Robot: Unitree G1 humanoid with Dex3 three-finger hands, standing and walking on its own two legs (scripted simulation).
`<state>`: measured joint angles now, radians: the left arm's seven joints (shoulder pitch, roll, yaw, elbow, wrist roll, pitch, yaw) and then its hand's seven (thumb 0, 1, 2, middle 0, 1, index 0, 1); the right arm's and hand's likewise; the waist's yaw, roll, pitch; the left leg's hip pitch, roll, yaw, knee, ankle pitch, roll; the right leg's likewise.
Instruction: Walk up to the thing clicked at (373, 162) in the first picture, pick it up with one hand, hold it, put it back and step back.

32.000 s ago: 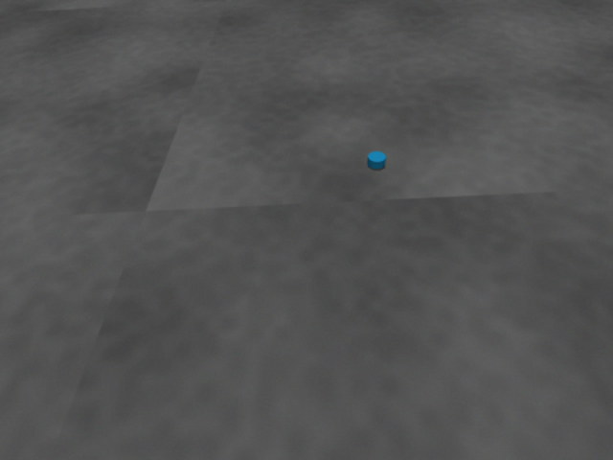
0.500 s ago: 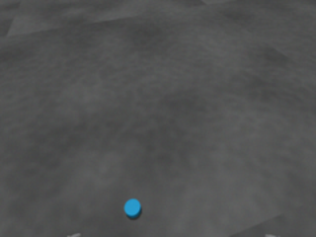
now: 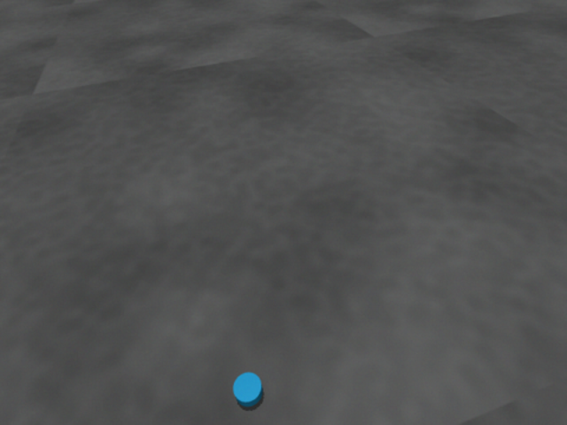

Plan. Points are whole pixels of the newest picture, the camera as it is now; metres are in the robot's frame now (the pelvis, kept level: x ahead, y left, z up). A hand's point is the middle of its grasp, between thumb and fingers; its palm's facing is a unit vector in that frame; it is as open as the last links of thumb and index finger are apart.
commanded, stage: stand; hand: left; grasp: from above
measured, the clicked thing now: (248, 389) +0.45 +0.20 -0.75
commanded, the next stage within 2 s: step back in 1.72 s
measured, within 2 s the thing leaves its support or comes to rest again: neither
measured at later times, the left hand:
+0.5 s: hand out of the picture +0.03 +0.22 -0.16, palm faces +0.03 -0.94 -0.33, open 7.4 cm
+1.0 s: hand out of the picture +0.07 +0.19 -0.16, palm faces +0.01 -0.96 -0.28, open 7.4 cm
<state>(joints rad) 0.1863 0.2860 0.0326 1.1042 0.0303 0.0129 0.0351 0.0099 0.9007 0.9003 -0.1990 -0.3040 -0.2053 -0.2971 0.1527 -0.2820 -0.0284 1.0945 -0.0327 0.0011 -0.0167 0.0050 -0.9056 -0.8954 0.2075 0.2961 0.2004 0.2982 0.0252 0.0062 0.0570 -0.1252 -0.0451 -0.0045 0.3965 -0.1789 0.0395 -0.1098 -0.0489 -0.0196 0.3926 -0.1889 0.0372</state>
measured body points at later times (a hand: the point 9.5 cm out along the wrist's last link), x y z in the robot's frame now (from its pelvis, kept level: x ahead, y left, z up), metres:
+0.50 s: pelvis -0.01 -0.02 +0.00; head -0.01 -0.02 +0.45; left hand +0.03 +0.27 -0.14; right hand +0.05 -0.31 -0.14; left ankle +0.03 +0.09 -0.74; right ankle +0.02 -0.14 -0.74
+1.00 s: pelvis +0.02 -0.02 +0.00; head +0.02 -0.03 +0.45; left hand +0.07 +0.24 -0.14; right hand +0.07 -0.29 -0.15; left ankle +0.03 +0.09 -0.74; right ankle +0.02 -0.14 -0.74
